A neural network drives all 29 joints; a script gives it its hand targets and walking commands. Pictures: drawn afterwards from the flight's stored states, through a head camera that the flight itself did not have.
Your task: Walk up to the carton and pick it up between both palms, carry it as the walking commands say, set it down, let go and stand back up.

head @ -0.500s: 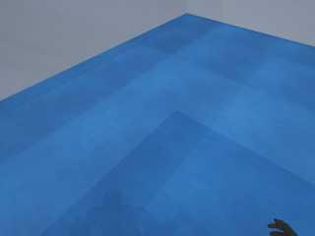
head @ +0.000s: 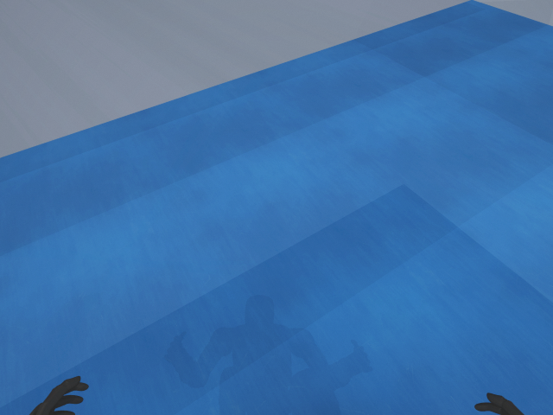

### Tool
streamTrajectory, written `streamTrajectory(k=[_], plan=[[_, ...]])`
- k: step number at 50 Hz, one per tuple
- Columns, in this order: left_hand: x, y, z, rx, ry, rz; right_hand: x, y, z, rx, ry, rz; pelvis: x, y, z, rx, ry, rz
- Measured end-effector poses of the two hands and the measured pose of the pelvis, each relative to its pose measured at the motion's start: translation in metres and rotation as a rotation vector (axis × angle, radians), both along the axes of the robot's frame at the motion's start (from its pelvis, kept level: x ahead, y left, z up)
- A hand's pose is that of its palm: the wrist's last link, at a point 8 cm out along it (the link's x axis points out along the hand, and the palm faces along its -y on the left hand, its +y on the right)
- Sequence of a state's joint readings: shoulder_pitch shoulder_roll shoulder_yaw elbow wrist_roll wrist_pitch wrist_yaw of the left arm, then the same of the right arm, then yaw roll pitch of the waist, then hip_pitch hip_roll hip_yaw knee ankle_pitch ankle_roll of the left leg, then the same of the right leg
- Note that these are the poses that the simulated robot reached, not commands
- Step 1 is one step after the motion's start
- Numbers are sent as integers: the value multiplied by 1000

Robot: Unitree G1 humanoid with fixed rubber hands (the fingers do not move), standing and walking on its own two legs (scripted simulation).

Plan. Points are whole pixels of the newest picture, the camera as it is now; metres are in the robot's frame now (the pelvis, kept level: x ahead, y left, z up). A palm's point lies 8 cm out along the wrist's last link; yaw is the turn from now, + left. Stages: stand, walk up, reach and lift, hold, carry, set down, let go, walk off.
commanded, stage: walk up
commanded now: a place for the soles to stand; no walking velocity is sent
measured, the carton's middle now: out of the picture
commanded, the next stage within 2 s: none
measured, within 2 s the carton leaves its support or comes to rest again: neither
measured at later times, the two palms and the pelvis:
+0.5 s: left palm out of the picture -0.14 +0.40 -0.02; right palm out of the picture +0.16 -0.17 -0.08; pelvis -0.09 +0.06 +0.01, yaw +23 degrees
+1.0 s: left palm out of the picture -0.40 +0.44 -0.07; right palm out of the picture +0.10 +0.02 -0.03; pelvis -0.22 +0.13 +0.00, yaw +50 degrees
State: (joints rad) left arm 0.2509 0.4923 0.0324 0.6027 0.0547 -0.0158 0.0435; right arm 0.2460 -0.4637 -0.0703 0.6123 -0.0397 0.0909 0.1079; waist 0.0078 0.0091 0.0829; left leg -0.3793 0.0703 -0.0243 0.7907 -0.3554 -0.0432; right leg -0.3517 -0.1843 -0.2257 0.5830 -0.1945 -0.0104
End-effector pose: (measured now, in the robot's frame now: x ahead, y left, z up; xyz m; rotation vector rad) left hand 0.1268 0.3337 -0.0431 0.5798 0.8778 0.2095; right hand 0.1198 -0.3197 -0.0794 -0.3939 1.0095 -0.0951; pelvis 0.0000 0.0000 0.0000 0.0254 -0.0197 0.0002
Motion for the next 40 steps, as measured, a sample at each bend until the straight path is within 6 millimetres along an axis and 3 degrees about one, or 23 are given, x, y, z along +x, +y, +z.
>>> streamTrajectory(k=[4,8,11,20,26,33,40], plan=[[-47,42,-28,-32,41,100,8,35,2,-26,-39,56,-17,27,-13,-2,-23,44],[-94,56,-33,-82,102,191,7,65,14,-30,-36,109,-31,41,-1,-44,-15,123],[-128,64,-31,-87,123,244,17,76,18,-47,-50,152,-41,50,1,-42,-7,163],[-220,63,-9,-25,92,409,48,119,3,42,-126,291,-71,56,-2,-5,-12,299],[-273,64,27,52,17,500,42,158,3,82,-76,475,-92,56,12,27,-13,419],[-325,66,35,65,-33,562,31,181,-3,95,-22,564,-122,66,10,23,-23,550],[-420,85,17,58,-40,689,21,262,4,99,-47,730,-165,91,-1,-17,-40,675]])
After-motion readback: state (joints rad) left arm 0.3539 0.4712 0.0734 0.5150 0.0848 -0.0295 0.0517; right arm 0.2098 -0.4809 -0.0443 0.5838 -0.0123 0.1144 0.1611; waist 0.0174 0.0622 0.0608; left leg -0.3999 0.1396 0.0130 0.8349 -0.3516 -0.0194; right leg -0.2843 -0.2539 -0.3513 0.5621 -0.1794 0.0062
